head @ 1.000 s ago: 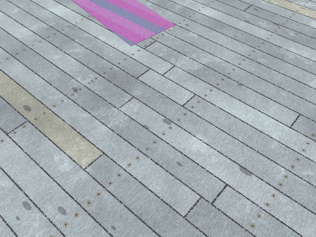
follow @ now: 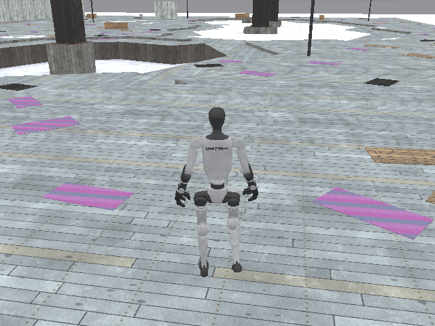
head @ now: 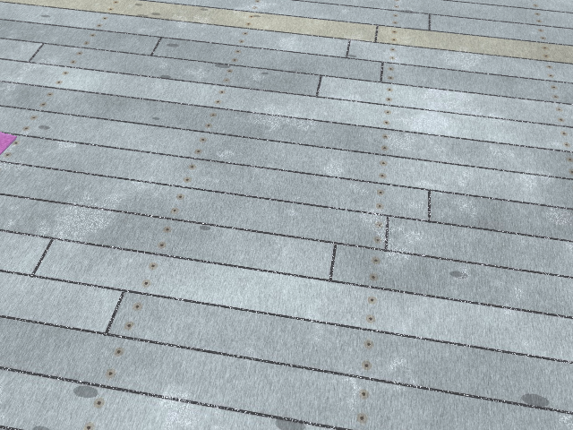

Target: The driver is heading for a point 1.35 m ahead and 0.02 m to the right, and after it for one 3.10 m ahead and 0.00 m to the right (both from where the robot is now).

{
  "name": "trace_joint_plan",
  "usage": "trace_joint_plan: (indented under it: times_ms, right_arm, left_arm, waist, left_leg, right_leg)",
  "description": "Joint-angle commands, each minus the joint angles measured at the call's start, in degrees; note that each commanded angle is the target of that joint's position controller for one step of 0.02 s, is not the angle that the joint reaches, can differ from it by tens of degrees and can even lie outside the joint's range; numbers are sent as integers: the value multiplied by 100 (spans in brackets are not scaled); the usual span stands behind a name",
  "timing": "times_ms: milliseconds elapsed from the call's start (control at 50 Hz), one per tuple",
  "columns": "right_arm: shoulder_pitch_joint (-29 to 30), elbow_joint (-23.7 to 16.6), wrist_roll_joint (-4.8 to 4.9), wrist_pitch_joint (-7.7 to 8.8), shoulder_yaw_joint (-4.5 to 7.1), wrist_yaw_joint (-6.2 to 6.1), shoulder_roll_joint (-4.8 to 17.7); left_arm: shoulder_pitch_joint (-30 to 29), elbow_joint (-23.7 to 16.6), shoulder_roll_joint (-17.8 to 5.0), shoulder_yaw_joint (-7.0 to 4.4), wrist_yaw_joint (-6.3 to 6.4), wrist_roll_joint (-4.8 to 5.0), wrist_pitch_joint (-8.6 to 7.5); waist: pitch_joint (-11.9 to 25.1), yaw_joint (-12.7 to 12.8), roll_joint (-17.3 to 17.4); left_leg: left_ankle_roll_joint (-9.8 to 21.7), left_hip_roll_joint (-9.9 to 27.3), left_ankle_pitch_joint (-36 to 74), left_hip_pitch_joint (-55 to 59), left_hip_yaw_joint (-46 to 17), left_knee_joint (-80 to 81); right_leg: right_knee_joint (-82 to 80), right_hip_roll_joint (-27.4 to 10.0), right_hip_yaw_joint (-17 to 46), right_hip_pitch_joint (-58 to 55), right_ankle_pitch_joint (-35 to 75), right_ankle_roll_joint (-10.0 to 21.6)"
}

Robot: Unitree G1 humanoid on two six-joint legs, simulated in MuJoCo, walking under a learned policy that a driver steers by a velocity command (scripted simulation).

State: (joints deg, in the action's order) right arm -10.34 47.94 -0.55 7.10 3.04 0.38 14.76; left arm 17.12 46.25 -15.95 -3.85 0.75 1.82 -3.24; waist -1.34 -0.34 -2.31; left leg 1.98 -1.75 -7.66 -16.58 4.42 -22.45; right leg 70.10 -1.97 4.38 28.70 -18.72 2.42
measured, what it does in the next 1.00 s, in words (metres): walks ahead: right foot, then left foot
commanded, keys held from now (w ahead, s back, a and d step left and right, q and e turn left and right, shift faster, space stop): w+e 0.18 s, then w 0.82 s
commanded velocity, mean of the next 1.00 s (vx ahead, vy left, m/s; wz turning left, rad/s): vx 0.50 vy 0.00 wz -0.24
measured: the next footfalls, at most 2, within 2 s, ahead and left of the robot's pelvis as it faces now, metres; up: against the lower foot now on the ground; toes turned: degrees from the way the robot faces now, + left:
right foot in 0.36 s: +0.34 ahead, -0.19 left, +0.00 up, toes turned -13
left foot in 0.88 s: +0.68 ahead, -0.01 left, +0.00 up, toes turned -10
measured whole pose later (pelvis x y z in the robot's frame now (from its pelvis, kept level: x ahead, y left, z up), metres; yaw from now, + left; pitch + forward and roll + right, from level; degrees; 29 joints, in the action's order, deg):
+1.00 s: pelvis +0.55 -0.08 -0.01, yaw -12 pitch +2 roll +0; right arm -9.0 46.9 0.3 5.8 2.6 2.4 15.3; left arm 18.8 47.9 -16.1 -3.0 0.2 1.4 -4.6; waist -0.8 0.2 -1.4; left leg 3.4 -1.2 -9.4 -23.9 3.5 -30.8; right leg 66.0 -0.2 2.8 19.3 -23.7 2.2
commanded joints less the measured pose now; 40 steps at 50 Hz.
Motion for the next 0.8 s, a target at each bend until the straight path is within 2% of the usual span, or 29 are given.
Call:
trace_joint_plan:
  times_ms: [20,80,120,180,240,280,300,320,340,360,380,400,420,440,460,480,500,520,560,600,660,700,740,800]
  right_arm:
    - [-67,-138,21,112,142,30,535]
    - [-212,-23,25,118,218,21,751]
    - [-205,-5,18,77,234,8,844]
    - [-384,21,53,1,241,-27,985]
    - [-780,173,143,-94,239,-10,1069]
    - [-896,271,187,-169,252,3,1162]
    - [-893,286,220,-210,260,3,1204]
    - [-844,293,241,-249,271,-11,1289]
    - [-783,310,237,-301,267,-26,1324]
    - [-825,305,197,-327,206,-64,1199]
    - [-852,92,2,-276,62,-70,869]
    - [-1454,13,76,-98,-144,33,259]
    - [-923,44,304,46,37,91,951]
    - [-363,-168,420,82,62,103,994]
    - [-230,-176,312,67,37,50,866]
    - [-184,-169,168,25,57,13,804]
    - [-386,-143,165,-52,59,28,742]
    - [-528,-84,171,-126,61,33,682]
    - [-466,-93,132,-230,44,23,536]
    - [-106,-226,51,-260,8,-2,452]
    - [475,-360,72,-206,-33,48,373]
    - [788,-433,104,-179,-60,98,341]
    - [1059,-538,136,-168,-62,136,384]
    - [1233,-693,140,-126,-33,218,512]
  left_arm:
    - [227,-447,-70,-39,-23,4,56]
    - [-190,-729,-106,-32,-28,-60,76]
    - [-433,-827,-144,-24,-90,-37,42]
    - [-1116,-1079,-59,32,-229,-48,-14]
    - [-1627,-1327,-10,80,-320,-42,-19]
    - [-1784,-1478,-69,69,-348,-32,-14]
    - [-1746,-1506,-163,41,-366,-50,-23]
    - [-1543,-1498,-267,-10,-373,-84,-32]
    - [-926,-1342,-462,-128,-364,-109,-44]
    - [51,-1033,-785,-310,-307,-96,-38]
    - [1084,-852,-1375,-486,-178,-112,16]
    - [962,-857,-1709,-480,-199,-96,-9]
    - [963,-897,-1083,-312,-236,-145,-50]
    - [652,-870,-877,-239,-245,-165,-87]
    - [205,-894,-721,-183,-262,-127,-113]
    - [-73,-925,-564,-138,-269,-153,-136]
    - [-236,-926,-517,-122,-264,-197,-162]
    - [-324,-911,-465,-115,-262,-188,-201]
    - [-295,-812,-539,-132,-229,-161,-273]
    - [-108,-685,-644,-163,-171,-162,-290]
    - [87,-523,-695,-174,-101,-139,-244]
    - [243,-417,-800,-195,-84,-109,-234]
    - [428,-267,-870,-215,-85,-81,-224]
    - [473,-106,-920,-243,-53,-41,-175]
  waist:
    - [129,76,630]
    - [35,32,454]
    - [-4,-21,469]
    - [-108,-280,477]
    - [-306,-466,405]
    - [-359,-436,524]
    - [-367,-343,552]
    - [-213,-157,684]
    - [192,254,736]
    - [782,708,634]
    - [1576,1024,-294]
    - [2424,437,-1530]
    - [2309,746,-579]
    - [1466,681,-471]
    - [1003,417,64]
    - [742,248,32]
    - [672,40,-173]
    - [604,-62,-133]
    - [409,-154,-16]
    - [170,-60,12]
    - [7,149,-35]
    - [-61,277,-56]
    - [-145,388,-144]
    - [-244,342,-221]
  left_leg:
    - [977,1630,387,650,-1313,1453]
    - [1024,1701,989,846,-818,1528]
    - [979,1640,1237,990,-418,1527]
    - [820,1580,1168,1160,27,1432]
    - [785,1711,1032,1512,104,1364]
    - [765,1879,1223,1830,60,1242]
    - [731,1909,1926,1997,159,985]
    - [659,1906,2972,2107,262,557]
    - [519,1759,3827,2071,475,-282]
    - [334,1526,3986,1466,676,-1455]
    - [54,1211,1745,-153,788,-3490]
    - [-177,135,-2473,-2163,19,-5383]
    - [-63,402,-2402,-2692,-866,-5809]
    - [30,621,-1961,-2950,-749,-5713]
    - [26,896,-1467,-2721,-737,-5235]
    - [-5,1039,-1184,-2415,-737,-4860]
    - [-56,1133,-1030,-2020,-796,-4703]
    - [-103,1138,-935,-1828,-790,-4512]
    - [-199,1106,-650,-1911,-711,-4057]
    - [-313,1126,-144,-2172,-711,-3424]
    - [-300,947,909,-2124,-596,-2168]
    - [-274,787,1272,-1952,-485,-1556]
    - [-212,723,1274,-1913,-499,-1274]
    - [27,677,844,-2004,-576,-910]
  right_leg:
    - [-100,-614,207,858,335,2]
    - [-721,-659,252,1331,957,-49]
    - [-1362,-624,178,1373,1540,-66]
    - [-2355,-535,-219,1197,2195,-27]
    - [-3011,-393,-416,1102,1927,72]
    - [-3233,-269,-526,1018,1421,203]
    - [-3390,-152,-638,891,1040,296]
    - [-3550,47,-800,476,780,403]
    - [-3887,303,-975,-448,949,542]
    - [-3997,508,-993,-2001,1351,705]
    - [-3786,-731,680,-3931,1846,1094]
    - [-4835,-2062,3797,-5322,874,2174]
    - [-5162,-1993,3669,-5134,792,1893]
    - [-5126,-1755,2614,-4397,1345,1609]
    - [-5180,-1489,1893,-3502,1932,1402]
    - [-5353,-1299,1475,-2830,2270,1340]
    - [-5571,-1224,1307,-2343,2235,1384]
    - [-5764,-1140,1139,-2094,2215,1385]
    - [-5994,-1047,755,-1891,2405,1364]
    - [-6155,-1053,513,-1830,2592,1390]
    - [-6217,-829,102,-1924,2170,1123]
    - [-6195,-830,-10,-2010,1902,1034]
    - [-6131,-984,82,-2211,1624,1011]
    - [-5856,-1265,214,-2738,1686,886]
